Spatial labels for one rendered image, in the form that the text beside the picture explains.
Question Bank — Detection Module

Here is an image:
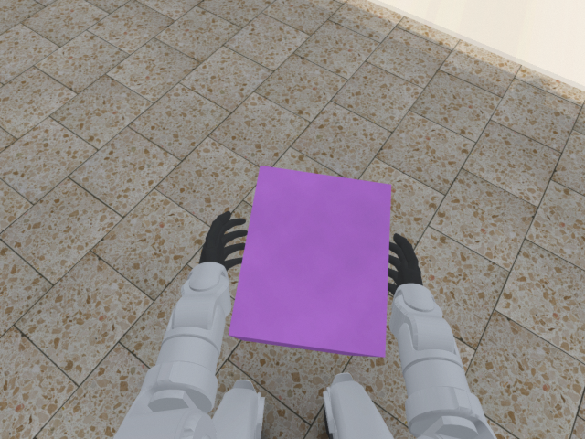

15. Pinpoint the carton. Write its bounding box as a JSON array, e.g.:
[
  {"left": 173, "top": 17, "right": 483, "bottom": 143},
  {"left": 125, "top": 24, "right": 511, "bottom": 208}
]
[{"left": 229, "top": 166, "right": 391, "bottom": 358}]

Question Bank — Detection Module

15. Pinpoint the robot left hand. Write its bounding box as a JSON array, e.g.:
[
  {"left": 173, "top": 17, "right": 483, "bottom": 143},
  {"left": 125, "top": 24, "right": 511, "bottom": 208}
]
[{"left": 199, "top": 211, "right": 248, "bottom": 270}]

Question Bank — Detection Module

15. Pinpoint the robot left upper arm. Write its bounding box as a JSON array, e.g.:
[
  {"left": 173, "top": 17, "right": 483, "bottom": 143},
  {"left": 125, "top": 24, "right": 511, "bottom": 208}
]
[{"left": 114, "top": 407, "right": 217, "bottom": 439}]

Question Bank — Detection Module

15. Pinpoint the robot right hand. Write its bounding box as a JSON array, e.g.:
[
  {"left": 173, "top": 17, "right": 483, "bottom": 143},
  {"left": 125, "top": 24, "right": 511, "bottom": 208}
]
[{"left": 388, "top": 233, "right": 423, "bottom": 295}]

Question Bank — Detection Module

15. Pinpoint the robot left forearm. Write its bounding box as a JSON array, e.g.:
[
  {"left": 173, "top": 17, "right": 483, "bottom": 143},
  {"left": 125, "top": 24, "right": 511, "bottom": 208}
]
[{"left": 113, "top": 262, "right": 231, "bottom": 439}]

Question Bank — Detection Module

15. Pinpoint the robot right forearm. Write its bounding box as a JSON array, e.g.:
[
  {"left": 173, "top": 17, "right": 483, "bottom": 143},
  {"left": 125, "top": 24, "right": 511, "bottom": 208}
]
[{"left": 388, "top": 284, "right": 497, "bottom": 439}]

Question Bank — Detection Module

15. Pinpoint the robot left thigh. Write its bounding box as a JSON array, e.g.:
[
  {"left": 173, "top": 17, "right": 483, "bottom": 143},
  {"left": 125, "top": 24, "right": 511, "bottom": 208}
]
[{"left": 212, "top": 388, "right": 265, "bottom": 439}]

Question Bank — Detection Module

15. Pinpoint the robot left shin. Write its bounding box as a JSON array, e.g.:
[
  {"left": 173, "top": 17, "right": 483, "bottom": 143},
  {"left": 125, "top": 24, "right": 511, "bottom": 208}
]
[{"left": 223, "top": 380, "right": 257, "bottom": 398}]

